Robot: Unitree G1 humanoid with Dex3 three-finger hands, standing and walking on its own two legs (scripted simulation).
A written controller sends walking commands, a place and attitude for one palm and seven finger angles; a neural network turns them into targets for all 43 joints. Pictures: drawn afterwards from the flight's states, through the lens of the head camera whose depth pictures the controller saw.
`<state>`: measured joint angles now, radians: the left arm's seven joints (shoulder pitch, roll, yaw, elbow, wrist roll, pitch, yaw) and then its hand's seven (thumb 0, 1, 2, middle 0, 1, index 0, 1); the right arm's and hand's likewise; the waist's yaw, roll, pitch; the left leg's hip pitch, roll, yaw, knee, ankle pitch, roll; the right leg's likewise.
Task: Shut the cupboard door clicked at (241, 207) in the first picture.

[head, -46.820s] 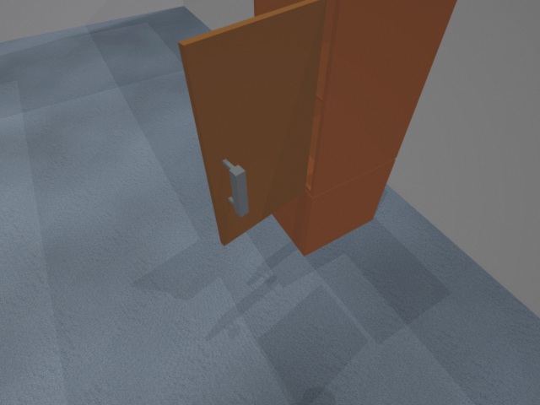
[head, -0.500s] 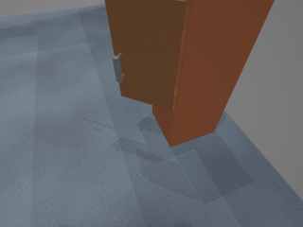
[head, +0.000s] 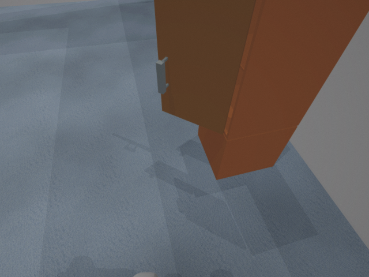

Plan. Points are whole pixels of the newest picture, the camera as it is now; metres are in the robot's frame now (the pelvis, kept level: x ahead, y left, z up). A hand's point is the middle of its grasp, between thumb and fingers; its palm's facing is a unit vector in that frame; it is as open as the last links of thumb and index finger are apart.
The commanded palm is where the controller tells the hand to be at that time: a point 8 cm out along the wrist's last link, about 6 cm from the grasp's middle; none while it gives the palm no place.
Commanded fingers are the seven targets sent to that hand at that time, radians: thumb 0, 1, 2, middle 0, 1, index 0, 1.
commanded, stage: walk to a spot facing it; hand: left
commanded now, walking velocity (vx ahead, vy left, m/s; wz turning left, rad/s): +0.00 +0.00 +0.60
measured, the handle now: (163, 75) +0.88 +0.13 -0.09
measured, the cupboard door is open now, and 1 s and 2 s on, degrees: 47 47 47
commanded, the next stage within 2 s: none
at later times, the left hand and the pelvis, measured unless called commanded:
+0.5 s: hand out of the picture +0.03 +0.23 -0.15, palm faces +0.32 -0.89 -0.32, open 7.3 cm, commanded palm none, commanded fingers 0.00 0.90 0.90 -0.20 -0.30 -0.20 -0.30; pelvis +0.00 -0.01 +0.00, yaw +19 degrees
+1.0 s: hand out of the picture -0.05 +0.21 -0.15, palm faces +0.62 -0.72 -0.30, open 7.4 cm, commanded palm none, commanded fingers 0.00 0.90 0.90 -0.20 -0.30 -0.20 -0.30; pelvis +0.02 -0.02 +0.00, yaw +39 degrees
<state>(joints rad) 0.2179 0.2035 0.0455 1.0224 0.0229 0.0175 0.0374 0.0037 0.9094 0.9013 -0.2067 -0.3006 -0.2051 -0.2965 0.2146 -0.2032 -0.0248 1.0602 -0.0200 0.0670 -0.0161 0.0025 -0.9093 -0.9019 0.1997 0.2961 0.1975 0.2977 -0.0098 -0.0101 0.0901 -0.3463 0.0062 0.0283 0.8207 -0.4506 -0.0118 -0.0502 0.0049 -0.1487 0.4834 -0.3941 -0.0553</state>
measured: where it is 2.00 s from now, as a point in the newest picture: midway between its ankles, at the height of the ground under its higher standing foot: outside the picture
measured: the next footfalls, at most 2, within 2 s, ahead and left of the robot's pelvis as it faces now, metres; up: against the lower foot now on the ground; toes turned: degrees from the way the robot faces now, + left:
right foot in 0.46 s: +0.07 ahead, -0.13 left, +0.00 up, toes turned +17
left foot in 0.74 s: -0.03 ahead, +0.12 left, +0.00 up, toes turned +33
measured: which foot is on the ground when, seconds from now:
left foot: down 0.00-0.44, up 0.46-0.72, down 0.74-1.00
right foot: down 0.00-0.12, up 0.14-0.44, down 0.46-0.74, up 0.76-1.00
